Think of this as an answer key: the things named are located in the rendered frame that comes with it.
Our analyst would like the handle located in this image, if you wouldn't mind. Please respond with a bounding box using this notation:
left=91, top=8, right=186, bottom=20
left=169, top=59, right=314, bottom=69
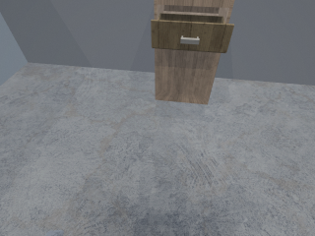
left=180, top=35, right=200, bottom=45

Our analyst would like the cabinet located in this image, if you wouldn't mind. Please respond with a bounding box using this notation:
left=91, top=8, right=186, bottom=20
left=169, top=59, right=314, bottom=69
left=154, top=0, right=235, bottom=105

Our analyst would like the drawer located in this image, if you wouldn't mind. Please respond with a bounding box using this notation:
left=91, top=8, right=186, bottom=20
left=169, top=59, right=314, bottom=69
left=151, top=13, right=234, bottom=53

